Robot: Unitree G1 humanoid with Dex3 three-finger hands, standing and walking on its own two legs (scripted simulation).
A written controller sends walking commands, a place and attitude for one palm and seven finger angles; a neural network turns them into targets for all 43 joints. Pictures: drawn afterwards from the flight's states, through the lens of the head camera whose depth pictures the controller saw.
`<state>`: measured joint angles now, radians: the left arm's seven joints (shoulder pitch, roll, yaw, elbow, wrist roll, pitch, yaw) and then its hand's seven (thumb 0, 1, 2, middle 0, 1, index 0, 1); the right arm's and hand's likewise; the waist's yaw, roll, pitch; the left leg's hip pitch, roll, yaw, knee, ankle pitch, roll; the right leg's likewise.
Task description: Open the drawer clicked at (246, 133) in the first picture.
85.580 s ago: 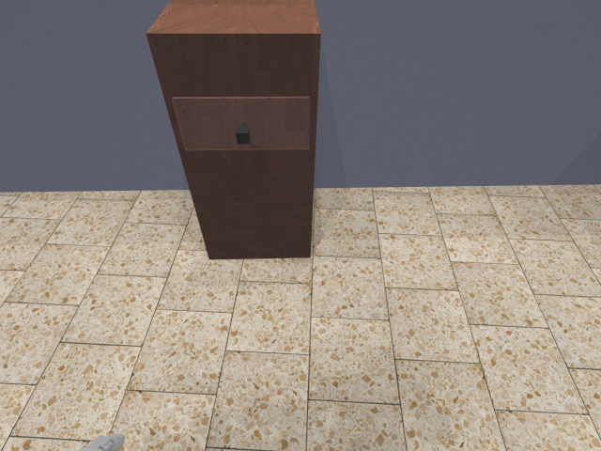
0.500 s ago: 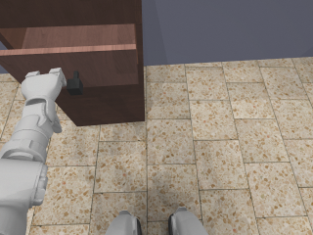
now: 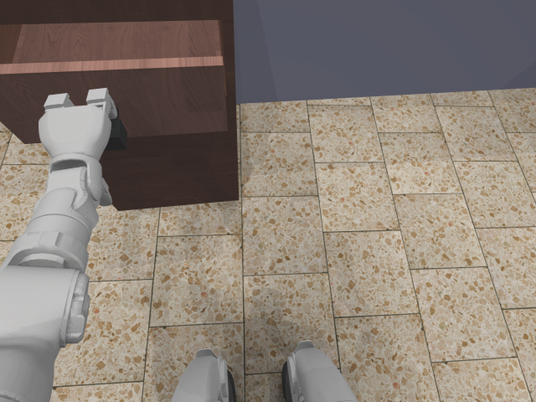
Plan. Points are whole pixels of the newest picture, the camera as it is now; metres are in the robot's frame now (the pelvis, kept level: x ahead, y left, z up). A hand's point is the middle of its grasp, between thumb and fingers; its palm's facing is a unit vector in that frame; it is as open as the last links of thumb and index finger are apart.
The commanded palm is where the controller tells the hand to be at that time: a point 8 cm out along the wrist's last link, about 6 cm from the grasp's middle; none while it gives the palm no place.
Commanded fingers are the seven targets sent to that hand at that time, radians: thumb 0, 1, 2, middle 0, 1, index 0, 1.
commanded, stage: lower the fingers behind the handle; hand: left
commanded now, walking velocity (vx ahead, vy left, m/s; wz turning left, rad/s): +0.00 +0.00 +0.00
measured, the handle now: (113, 126) +0.57 +0.22 -0.03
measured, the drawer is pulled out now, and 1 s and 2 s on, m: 0.10 0.10 0.10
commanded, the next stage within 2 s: lift the fingers back up to retry in 0.98 s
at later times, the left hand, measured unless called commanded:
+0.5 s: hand (97, 152) +0.51 +0.24 -0.03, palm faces +0.03 +0.01 -1.00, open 13.9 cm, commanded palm +0.50 +0.23 +0.00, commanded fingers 0.00 -0.50 0.30 -0.30 -1.20 -0.30 -1.20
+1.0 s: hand (95, 152) +0.51 +0.24 -0.03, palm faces +0.00 -0.01 -1.00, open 14.1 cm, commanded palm +0.49 +0.23 +0.00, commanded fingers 0.00 -0.50 0.30 -0.30 -1.20 -0.30 -1.20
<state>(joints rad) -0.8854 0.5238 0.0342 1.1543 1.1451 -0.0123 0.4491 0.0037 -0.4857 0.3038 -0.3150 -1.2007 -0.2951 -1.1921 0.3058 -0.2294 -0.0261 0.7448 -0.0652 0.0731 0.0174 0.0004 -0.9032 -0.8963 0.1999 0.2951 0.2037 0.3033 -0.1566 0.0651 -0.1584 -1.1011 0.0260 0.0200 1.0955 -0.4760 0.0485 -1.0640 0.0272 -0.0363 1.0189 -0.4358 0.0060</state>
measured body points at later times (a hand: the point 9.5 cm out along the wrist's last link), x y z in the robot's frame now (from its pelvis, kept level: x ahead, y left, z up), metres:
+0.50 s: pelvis -0.02 -0.01 -0.03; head +0.15 +0.00 +0.39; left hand +0.50 +0.24 +0.03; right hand -0.01 -0.29 -0.15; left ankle +0.01 +0.09 -0.65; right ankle +0.01 -0.13 -0.65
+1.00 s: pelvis -0.04 -0.01 -0.05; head +0.14 +0.00 +0.37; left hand +0.50 +0.24 +0.03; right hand -0.04 -0.28 -0.16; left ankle +0.01 +0.09 -0.66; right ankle +0.01 -0.13 -0.66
